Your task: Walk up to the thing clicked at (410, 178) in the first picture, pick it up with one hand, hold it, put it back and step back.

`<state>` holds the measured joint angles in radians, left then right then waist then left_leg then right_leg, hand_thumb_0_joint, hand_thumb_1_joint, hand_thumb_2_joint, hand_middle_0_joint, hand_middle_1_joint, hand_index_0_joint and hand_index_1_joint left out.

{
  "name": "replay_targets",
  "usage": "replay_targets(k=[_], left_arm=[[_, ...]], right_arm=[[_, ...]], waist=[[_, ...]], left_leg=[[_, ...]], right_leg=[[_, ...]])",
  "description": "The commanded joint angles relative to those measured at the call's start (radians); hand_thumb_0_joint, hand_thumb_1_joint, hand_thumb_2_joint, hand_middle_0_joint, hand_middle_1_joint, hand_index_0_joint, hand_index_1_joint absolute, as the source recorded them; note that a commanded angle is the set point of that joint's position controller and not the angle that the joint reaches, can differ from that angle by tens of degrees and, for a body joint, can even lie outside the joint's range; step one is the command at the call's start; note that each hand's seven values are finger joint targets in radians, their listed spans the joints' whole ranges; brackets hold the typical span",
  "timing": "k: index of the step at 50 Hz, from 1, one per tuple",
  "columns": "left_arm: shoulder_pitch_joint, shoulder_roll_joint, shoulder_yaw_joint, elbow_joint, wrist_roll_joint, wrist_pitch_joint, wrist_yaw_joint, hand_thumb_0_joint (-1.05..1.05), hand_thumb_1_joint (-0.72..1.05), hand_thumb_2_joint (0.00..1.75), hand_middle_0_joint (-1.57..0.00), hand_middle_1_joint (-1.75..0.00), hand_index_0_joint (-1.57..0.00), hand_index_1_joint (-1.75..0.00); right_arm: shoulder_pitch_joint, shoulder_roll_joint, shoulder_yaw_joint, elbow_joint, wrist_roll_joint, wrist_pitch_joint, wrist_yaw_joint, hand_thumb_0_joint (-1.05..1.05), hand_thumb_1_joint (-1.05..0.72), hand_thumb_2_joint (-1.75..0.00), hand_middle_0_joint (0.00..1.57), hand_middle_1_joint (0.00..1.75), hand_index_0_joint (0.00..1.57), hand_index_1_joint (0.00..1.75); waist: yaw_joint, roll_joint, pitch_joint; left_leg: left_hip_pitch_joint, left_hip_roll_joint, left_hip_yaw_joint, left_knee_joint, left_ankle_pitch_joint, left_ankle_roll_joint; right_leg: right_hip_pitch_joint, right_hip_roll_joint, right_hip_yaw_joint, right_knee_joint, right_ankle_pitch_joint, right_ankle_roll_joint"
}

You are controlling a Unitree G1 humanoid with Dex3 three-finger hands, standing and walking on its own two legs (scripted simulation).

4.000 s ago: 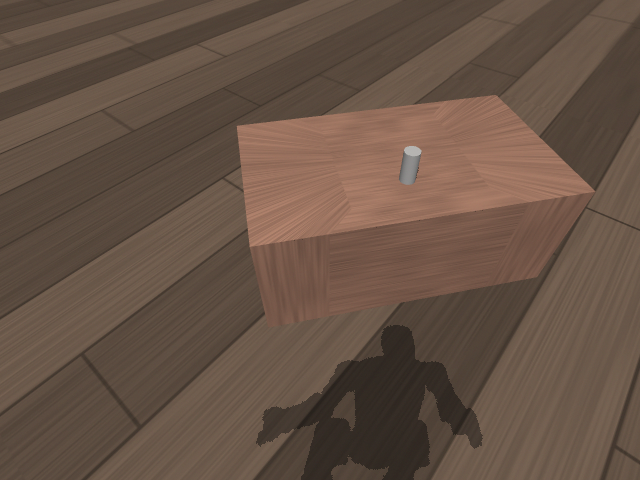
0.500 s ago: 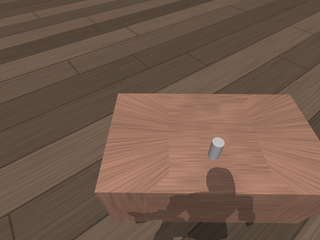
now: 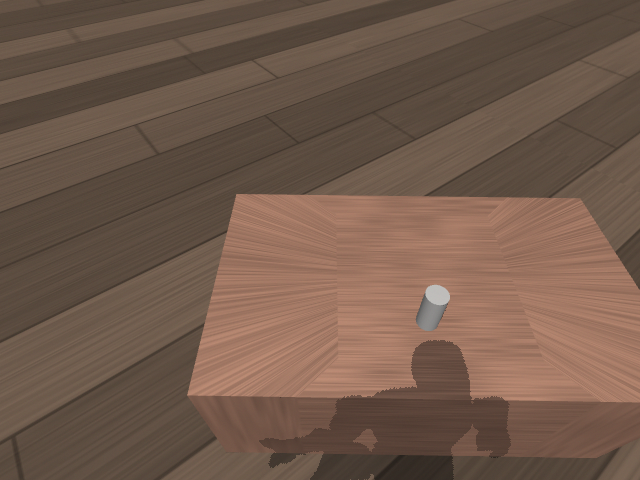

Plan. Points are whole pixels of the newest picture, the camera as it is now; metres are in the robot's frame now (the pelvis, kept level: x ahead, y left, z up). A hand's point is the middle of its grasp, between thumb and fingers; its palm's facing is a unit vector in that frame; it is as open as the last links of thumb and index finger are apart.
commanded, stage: stand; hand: right
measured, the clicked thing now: (432, 308) +0.52 -0.22 -0.28
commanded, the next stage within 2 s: go down in 1.98 s
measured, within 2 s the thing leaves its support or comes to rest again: neither
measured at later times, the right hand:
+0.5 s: hand out of the picture +0.09 -0.26 -0.15, palm faces -0.01 +0.94 -0.34, open 7.4 cm
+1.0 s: hand out of the picture +0.09 -0.26 -0.16, palm faces -0.02 +0.94 -0.34, open 7.4 cm
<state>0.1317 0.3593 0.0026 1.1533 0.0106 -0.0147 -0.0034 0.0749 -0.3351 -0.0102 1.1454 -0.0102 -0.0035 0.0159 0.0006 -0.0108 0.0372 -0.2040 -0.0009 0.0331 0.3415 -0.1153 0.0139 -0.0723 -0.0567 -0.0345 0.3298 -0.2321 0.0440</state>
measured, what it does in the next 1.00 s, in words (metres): stands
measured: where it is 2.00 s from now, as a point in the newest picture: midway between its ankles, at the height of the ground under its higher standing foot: outside the picture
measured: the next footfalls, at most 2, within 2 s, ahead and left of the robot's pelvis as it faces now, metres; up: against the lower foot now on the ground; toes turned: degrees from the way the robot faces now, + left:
none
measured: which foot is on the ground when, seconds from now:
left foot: down 0.00-1.00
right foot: down 0.00-1.00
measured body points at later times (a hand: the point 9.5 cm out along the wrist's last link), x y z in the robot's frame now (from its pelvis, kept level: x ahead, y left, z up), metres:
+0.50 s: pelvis +0.01 -0.01 +0.00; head +0.02 +0.00 +0.45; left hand +0.09 +0.29 -0.13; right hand +0.09 -0.31 -0.13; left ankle +0.05 +0.11 -0.75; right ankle -0.03 -0.15 -0.75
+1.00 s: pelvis +0.01 -0.01 +0.00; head +0.03 +0.00 +0.45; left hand +0.08 +0.29 -0.14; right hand +0.09 -0.31 -0.13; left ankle +0.05 +0.11 -0.75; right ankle -0.03 -0.15 -0.75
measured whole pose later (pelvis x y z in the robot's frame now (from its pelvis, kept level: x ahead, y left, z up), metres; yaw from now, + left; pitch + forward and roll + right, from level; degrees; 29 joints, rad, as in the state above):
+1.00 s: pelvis +0.01 -0.01 +0.00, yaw +0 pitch -2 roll +0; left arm 0.13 0.35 0.01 1.13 0.01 -0.01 0.00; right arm 0.09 -0.34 0.00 1.15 -0.01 -0.01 0.00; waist 0.00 -0.01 0.05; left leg -0.17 0.01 0.03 0.34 -0.14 0.00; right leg -0.02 -0.04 -0.04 0.29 -0.24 0.03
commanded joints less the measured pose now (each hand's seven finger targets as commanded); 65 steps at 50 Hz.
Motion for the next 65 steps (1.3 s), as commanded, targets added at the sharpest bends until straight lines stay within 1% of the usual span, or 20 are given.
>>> replay_targets(k=[1, 2, 4, 9, 15, 23, 26, 28, 30, 33, 34, 36, 38, 42, 44, 45, 53, 55, 57, 65], left_arm=[[-0.032, 0.206, 0.033, -0.058, 0.004, -0.025, 0.01, 0.0, 0.9, 0.9, -0.2, -0.3, -0.2, -0.3], [-0.034, 0.212, 0.036, -0.06, 0.005, -0.025, 0.011, 0.0, 0.9, 0.9, -0.2, -0.3, -0.2, -0.3], [-0.034, 0.212, 0.037, -0.062, 0.002, -0.022, 0.012, 0.0, 0.9, 0.9, -0.2, -0.3, -0.2, -0.3], [-0.035, 0.204, 0.038, -0.066, 0.001, -0.022, 0.014, 0.0, 0.9, 0.9, -0.2, -0.3, -0.2, -0.3], [-0.043, 0.204, 0.04, -0.066, 0.004, -0.015, 0.014, 0.0, 0.9, 0.9, -0.2, -0.3, -0.2, -0.3], [-0.041, 0.199, 0.041, -0.074, 0.002, -0.016, 0.013, 0.0, 0.9, 0.9, -0.2, -0.3, -0.2, -0.3], [-0.042, 0.204, 0.043, -0.075, 0.001, -0.016, 0.014, 0.0, 0.9, 0.9, -0.2, -0.3, -0.2, -0.3], [-0.056, 0.209, 0.044, -0.078, 0.001, -0.016, 0.015, 0.0, 0.9, 0.9, -0.2, -0.3, -0.2, -0.3], [-0.048, 0.204, 0.043, -0.081, 0.004, -0.014, 0.014, 0.0, 0.9, 0.9, -0.2, -0.3, -0.2, -0.3], [-0.054, 0.205, 0.044, -0.08, 0.002, -0.01, 0.013, 0.0, 0.9, 0.9, -0.2, -0.3, -0.2, -0.3], [-0.043, 0.201, 0.043, -0.08, 0.003, -0.01, 0.012, 0.0, 0.9, 0.9, -0.2, -0.3, -0.2, -0.3], [-0.046, 0.2, 0.042, -0.076, 0.004, -0.01, 0.012, 0.0, 0.9, 0.9, -0.2, -0.3, -0.2, -0.3], [-0.04, 0.203, 0.043, -0.075, 0.003, -0.01, 0.012, 0.0, 0.9, 0.9, -0.2, -0.3, -0.2, -0.3], [-0.043, 0.204, 0.044, -0.082, 0.002, -0.013, 0.011, 0.0, 0.9, 0.9, -0.2, -0.3, -0.2, -0.3], [-0.03, 0.198, 0.041, -0.079, 0.001, -0.013, 0.012, 0.0, 0.9, 0.9, -0.2, -0.3, -0.2, -0.3], [-0.035, 0.204, 0.042, -0.076, 0.001, -0.012, 0.012, 0.0, 0.9, 0.9, -0.2, -0.3, -0.2, -0.3], [-0.028, 0.204, 0.043, -0.081, 0.003, -0.011, 0.013, 0.0, 0.9, 0.9, -0.2, -0.3, -0.2, -0.3], [-0.028, 0.203, 0.043, -0.082, 0.001, -0.01, 0.013, 0.0, 0.9, 0.9, -0.2, -0.3, -0.2, -0.3], [-0.019, 0.201, 0.044, -0.077, 0.002, -0.008, 0.012, 0.0, 0.9, 0.9, -0.2, -0.3, -0.2, -0.3], [-0.02, 0.2, 0.043, -0.084, 0.003, -0.01, 0.013, 0.0, 0.9, 0.9, -0.2, -0.3, -0.2, -0.3]], right_arm=[[-0.068, -0.222, -0.039, -0.058, 0.005, -0.033, -0.012, 0.0, -0.9, -0.9, 0.2, 0.3, 0.2, 0.3], [-0.049, -0.222, -0.038, -0.053, 0.005, -0.034, -0.014, 0.0, -0.9, -0.9, 0.2, 0.3, 0.2, 0.3], [-0.052, -0.219, -0.036, -0.049, 0.005, -0.034, -0.015, 0.0, -0.9, -0.9, 0.2, 0.3, 0.2, 0.3], [-0.054, -0.223, -0.033, -0.05, 0.007, -0.034, -0.019, 0.0, -0.9, -0.9, 0.2, 0.3, 0.2, 0.3], [-0.052, -0.223, -0.03, -0.048, 0.005, -0.027, -0.02, 0.0, -0.9, -0.9, 0.2, 0.3, 0.2, 0.3], [-0.056, -0.226, -0.031, -0.054, 0.004, -0.033, -0.02, 0.0, -0.9, -0.9, 0.2, 0.3, 0.2, 0.3], [-0.063, -0.222, -0.029, -0.053, 0.006, -0.033, -0.021, 0.0, -0.9, -0.9, 0.2, 0.3, 0.2, 0.3], [-0.051, -0.219, -0.029, -0.052, 0.005, -0.03, -0.021, 0.0, -0.9, -0.9, 0.2, 0.3, 0.2, 0.3], [-0.057, -0.226, -0.031, -0.054, 0.006, -0.028, -0.022, 0.0, -0.9, -0.9, 0.2, 0.3, 0.2, 0.3], [-0.048, -0.225, -0.03, -0.051, 0.004, -0.028, -0.022, 0.0, -0.9, -0.9, 0.2, 0.3, 0.2, 0.3], [-0.052, -0.229, -0.031, -0.051, 0.004, -0.028, -0.022, 0.0, -0.9, -0.9, 0.2, 0.3, 0.2, 0.3], [-0.05, -0.226, -0.03, -0.05, 0.005, -0.027, -0.021, 0.0, -0.9, -0.9, 0.2, 0.3, 0.2, 0.3], [-0.054, -0.225, -0.029, -0.051, 0.005, -0.028, -0.02, 0.0, -0.9, -0.9, 0.2, 0.3, 0.2, 0.3], [-0.041, -0.226, -0.029, -0.053, 0.005, -0.032, -0.022, 0.0, -0.9, -0.9, 0.2, 0.3, 0.2, 0.3], [-0.048, -0.229, -0.029, -0.052, 0.005, -0.03, -0.023, 0.0, -0.9, -0.9, 0.2, 0.3, 0.2, 0.3], [-0.037, -0.226, -0.028, -0.05, 0.007, -0.029, -0.023, 0.0, -0.9, -0.9, 0.2, 0.3, 0.2, 0.3], [-0.038, -0.227, -0.026, -0.057, 0.005, -0.029, -0.024, 0.0, -0.9, -0.9, 0.2, 0.3, 0.2, 0.3], [-0.033, -0.224, -0.024, -0.055, 0.005, -0.03, -0.024, 0.0, -0.9, -0.9, 0.2, 0.3, 0.2, 0.3], [-0.04, -0.229, -0.025, -0.056, 0.006, -0.029, -0.025, 0.0, -0.9, -0.9, 0.2, 0.3, 0.2, 0.3], [-0.034, -0.226, -0.025, -0.06, 0.006, -0.03, -0.024, 0.0, -0.9, -0.9, 0.2, 0.3, 0.2, 0.3]], waist=[[-0.003, 0.01, -0.078], [-0.009, 0.005, -0.098], [-0.008, 0.019, -0.087], [-0.007, 0.01, -0.099], [-0.01, 0.014, -0.057], [-0.001, 0.012, -0.083], [-0.001, 0.008, -0.071], [-0.009, -0.004, -0.069], [-0.004, 0.006, -0.075], [-0.009, 0.015, -0.05], [-0.002, 0.015, -0.056], [-0.007, 0.017, -0.045], [-0.001, 0.01, -0.044], [-0.005, 0.015, -0.079], [0.0, 0.014, -0.067], [-0.008, 0.008, -0.06], [-0.001, 0.018, -0.076], [-0.003, 0.022, -0.064], [0.002, 0.024, -0.056], [-0.003, 0.01, -0.058]], left_leg=[[0.104, 0.136, -0.133, -0.044, 0.094, 0.01], [0.117, 0.138, -0.126, -0.036, 0.127, 0.011], [0.111, 0.136, -0.128, -0.041, 0.114, 0.008], [0.134, 0.143, -0.117, -0.014, 0.232, 0.009], [0.097, 0.138, -0.121, -0.042, 0.101, 0.005], [0.123, 0.144, -0.118, -0.027, 0.196, 0.006], [0.132, 0.143, -0.118, -0.026, 0.197, 0.004], [0.12, 0.14, -0.114, -0.029, 0.181, 0.003], [0.124, 0.139, -0.111, -0.03, 0.154, 0.006], [0.099, 0.134, -0.117, -0.056, 0.078, 0.0], [0.111, 0.139, -0.117, -0.049, 0.09, 0.004], [0.099, 0.136, -0.12, -0.057, 0.068, 0.004], [0.105, 0.135, -0.124, -0.056, 0.085, 0.003], [0.125, 0.14, -0.116, -0.033, 0.173, 0.008], [0.126, 0.139, -0.118, -0.034, 0.164, 0.006], [0.118, 0.135, -0.119, -0.039, 0.134, 0.006], [0.132, 0.142, -0.117, -0.028, 0.188, 0.011], [0.127, 0.137, -0.116, -0.036, 0.184, 0.004], [0.124, 0.136, -0.12, -0.042, 0.128, 0.006], [0.136, 0.14, -0.115, -0.031, 0.179, 0.009]], right_leg=[[-0.06, -0.093, 0.08, -0.077, 0.082, -0.052], [-0.047, -0.094, 0.081, -0.08, 0.109, -0.05], [-0.048, -0.091, 0.076, -0.078, 0.098, -0.049], [-0.025, -0.095, 0.073, -0.072, 0.199, -0.044], [-0.034, -0.092, 0.075, -0.094, 0.101, -0.046], [-0.013, -0.094, 0.073, -0.089, 0.155, -0.049], [-0.023, -0.094, 0.071, -0.092, 0.163, -0.047], [-0.018, -0.096, 0.076, -0.098, 0.16, -0.049], [-0.017, -0.095, 0.074, -0.101, 0.143, -0.051], [-0.03, -0.09, 0.075, -0.104, 0.081, -0.054], [-0.028, -0.09, 0.073, -0.102, 0.091, -0.056], [-0.034, -0.09, 0.073, -0.105, 0.072, -0.055], [-0.039, -0.088, 0.07, -0.101, 0.071, -0.054], [-0.01, -0.096, 0.076, -0.094, 0.146, -0.055], [-0.028, -0.093, 0.071, -0.098, 0.134, -0.051], [-0.024, -0.093, 0.074, -0.103, 0.113, -0.052], [-0.01, -0.098, 0.072, -0.091, 0.16, -0.053], [-0.017, -0.094, 0.07, -0.091, 0.148, -0.052], [-0.023, -0.092, 0.07, -0.097, 0.113, -0.054], [-0.026, -0.094, 0.07, -0.096, 0.143, -0.053]])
